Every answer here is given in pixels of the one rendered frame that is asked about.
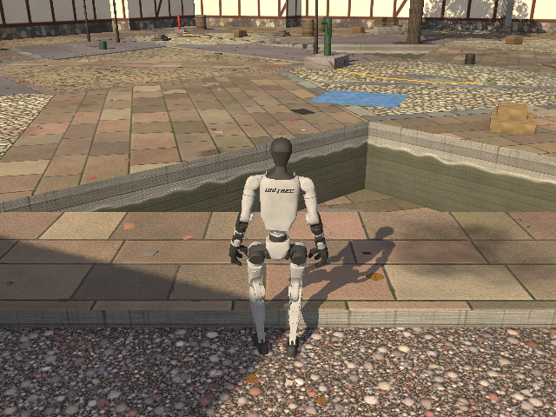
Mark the robot right hand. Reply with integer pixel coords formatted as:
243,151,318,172
308,246,328,268

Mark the left robot shin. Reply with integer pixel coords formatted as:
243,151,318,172
249,286,265,343

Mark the right robot shin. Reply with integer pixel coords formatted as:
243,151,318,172
288,286,302,346

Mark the robot left hand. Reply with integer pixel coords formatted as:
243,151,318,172
228,244,248,266

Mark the robot left upper arm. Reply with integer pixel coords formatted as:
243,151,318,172
240,175,262,223

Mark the robot shin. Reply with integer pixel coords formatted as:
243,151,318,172
249,286,265,343
288,286,302,346

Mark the robot right forearm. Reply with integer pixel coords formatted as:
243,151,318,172
310,212,327,249

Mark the robot left forearm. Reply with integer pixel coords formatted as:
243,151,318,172
231,210,248,247

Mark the robot right upper arm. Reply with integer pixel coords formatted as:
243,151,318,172
298,176,319,225

